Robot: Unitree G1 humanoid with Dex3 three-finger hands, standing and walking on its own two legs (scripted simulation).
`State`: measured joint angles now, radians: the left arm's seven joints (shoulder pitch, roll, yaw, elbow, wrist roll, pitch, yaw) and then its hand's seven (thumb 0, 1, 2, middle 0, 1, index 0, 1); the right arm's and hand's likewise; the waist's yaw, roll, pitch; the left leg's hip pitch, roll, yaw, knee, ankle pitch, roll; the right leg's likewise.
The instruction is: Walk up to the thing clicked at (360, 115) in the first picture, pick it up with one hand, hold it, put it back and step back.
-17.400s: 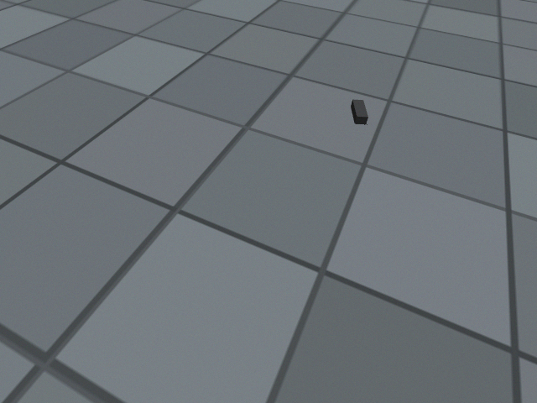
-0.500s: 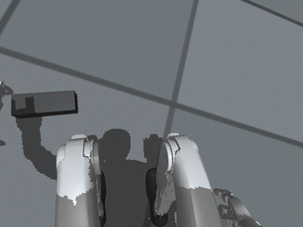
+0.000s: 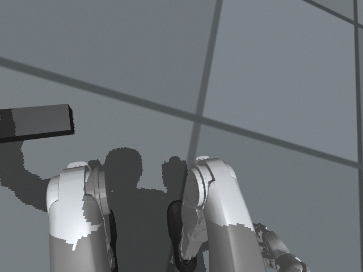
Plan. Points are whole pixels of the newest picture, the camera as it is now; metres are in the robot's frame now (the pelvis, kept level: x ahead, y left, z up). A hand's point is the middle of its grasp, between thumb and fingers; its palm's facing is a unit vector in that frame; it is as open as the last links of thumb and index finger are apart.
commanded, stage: rise first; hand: left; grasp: from above
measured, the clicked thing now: (30, 123) +0.43 +0.35 -0.30
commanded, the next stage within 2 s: approach in 1.90 s
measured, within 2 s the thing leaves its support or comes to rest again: neither
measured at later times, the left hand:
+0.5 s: hand out of the picture +0.37 +0.40 -0.18, palm faces -0.43 -0.16 -0.89, open 14.1 cm
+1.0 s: hand out of the picture +0.39 +0.39 -0.19, palm faces -0.42 -0.15 -0.89, open 14.1 cm
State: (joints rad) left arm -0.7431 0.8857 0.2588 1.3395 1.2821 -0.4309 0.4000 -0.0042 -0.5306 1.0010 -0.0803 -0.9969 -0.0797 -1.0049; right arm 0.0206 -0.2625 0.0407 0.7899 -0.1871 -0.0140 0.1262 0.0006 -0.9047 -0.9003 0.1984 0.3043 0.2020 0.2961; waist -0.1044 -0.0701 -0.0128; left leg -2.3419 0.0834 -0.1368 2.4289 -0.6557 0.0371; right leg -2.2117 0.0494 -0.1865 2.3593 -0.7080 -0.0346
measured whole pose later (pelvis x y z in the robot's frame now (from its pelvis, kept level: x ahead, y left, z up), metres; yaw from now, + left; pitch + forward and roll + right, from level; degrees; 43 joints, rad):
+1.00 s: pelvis +0.00 +0.00 -0.01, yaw -2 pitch +31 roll -10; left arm -0.79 0.91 0.26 1.40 1.27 -0.38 0.43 0.00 -0.55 1.01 -0.09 -1.03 -0.08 -1.05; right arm 0.04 -0.27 0.09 0.77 -0.19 -0.05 0.14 0.00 -0.91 -0.90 0.20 0.30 0.20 0.30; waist -0.15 -0.08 0.03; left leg -2.36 0.08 -0.16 2.47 -0.67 0.04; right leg -2.22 0.06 -0.21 2.38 -0.71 -0.03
